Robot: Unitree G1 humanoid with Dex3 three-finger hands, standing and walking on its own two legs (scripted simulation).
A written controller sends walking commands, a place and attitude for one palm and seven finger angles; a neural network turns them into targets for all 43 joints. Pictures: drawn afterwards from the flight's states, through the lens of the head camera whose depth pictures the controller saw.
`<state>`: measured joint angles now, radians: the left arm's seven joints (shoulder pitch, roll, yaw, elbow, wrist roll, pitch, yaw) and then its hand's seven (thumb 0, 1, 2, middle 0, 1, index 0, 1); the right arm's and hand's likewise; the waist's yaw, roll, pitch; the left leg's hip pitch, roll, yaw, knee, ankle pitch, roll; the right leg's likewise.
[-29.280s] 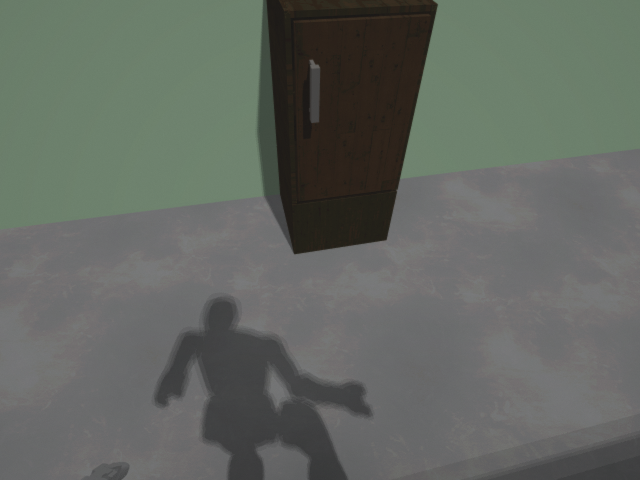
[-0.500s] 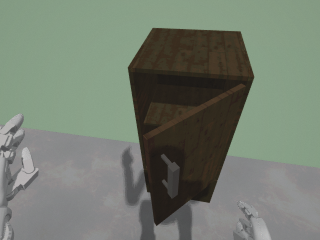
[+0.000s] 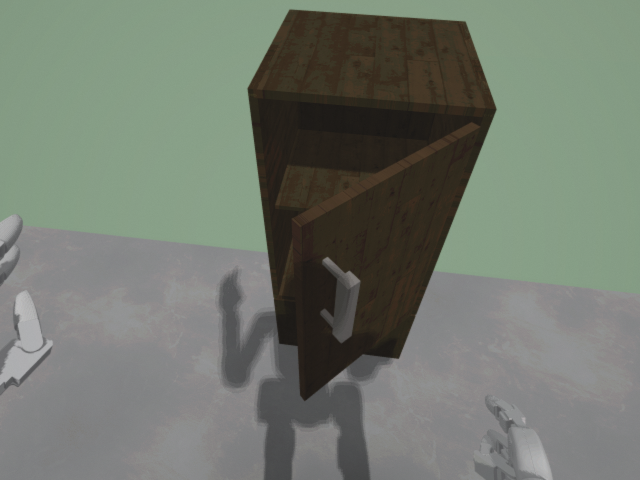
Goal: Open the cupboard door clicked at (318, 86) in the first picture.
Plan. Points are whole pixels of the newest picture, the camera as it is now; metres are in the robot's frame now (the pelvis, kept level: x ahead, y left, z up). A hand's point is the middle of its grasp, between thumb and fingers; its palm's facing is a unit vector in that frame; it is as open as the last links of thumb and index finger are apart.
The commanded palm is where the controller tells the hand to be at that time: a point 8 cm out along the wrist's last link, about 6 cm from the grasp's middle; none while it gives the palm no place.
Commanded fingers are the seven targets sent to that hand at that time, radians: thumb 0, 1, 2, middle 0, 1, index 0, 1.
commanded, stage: step back with the hand held close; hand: left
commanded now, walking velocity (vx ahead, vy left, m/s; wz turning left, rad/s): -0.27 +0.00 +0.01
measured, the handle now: (336, 300) +0.38 +0.00 -0.03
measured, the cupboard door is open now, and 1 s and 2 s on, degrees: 46 46 46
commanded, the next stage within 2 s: stop stepping back and stand still in 0.54 s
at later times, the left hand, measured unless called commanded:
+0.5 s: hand out of the picture +0.07 +0.28 +0.16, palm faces +0.54 -0.72 -0.43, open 7.4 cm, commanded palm +0.02 +0.32 +0.18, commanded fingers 0.00 0.90 0.90 -0.20 -0.30 -0.20 -0.30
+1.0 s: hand out of the picture +0.00 +0.24 +0.17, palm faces +0.41 -0.77 -0.50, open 7.4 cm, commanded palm -0.06 +0.27 +0.18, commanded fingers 0.00 0.90 0.90 -0.20 -0.30 -0.20 -0.30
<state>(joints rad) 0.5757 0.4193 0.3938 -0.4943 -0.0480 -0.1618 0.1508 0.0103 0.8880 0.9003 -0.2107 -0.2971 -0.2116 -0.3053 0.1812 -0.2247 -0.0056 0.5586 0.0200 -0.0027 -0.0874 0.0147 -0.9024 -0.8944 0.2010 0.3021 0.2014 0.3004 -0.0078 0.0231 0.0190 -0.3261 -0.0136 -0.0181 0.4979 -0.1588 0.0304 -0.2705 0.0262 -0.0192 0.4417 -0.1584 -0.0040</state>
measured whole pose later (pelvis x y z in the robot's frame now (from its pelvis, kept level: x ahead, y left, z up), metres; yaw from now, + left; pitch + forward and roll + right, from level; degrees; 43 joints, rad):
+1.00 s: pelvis -0.19 -0.03 +0.00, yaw +1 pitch +2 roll +0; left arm 0.60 0.46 0.43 -0.54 -0.05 -0.18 0.16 0.01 0.89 0.90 -0.21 -0.30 -0.21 -0.31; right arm 0.22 -0.18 0.03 0.66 -0.01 -0.10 -0.04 0.01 -0.90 -0.89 0.21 0.30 0.21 0.30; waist -0.02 -0.02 -0.03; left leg -0.52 0.05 0.04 0.72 -0.28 -0.01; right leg -0.12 0.04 -0.03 0.45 -0.36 -0.05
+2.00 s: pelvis -0.26 -0.04 +0.00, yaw +3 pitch -2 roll -1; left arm 0.31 0.21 0.01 0.98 0.01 0.04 0.02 -0.02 1.00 0.90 -0.21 -0.30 -0.21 -0.30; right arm 0.25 -0.19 0.01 1.03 -0.02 0.04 -0.01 0.01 -0.91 -0.89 0.20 0.30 0.20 0.30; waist -0.01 -0.03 0.05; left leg -0.32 -0.01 -0.05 0.50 -0.13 0.01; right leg -0.16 0.06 -0.06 0.48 -0.29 -0.06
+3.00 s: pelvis -0.22 -0.05 +0.00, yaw +2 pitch -2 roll +0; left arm 0.32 0.12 0.01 1.15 0.00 0.00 0.05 0.00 0.91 0.90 -0.20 -0.29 -0.20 -0.30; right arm 0.28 -0.13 0.00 1.14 -0.02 0.01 -0.04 0.01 -0.91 -0.89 0.20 0.30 0.20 0.30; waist -0.01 0.01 0.05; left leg -0.24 -0.02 -0.03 0.42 -0.15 0.00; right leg -0.09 0.05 -0.04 0.42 -0.30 -0.06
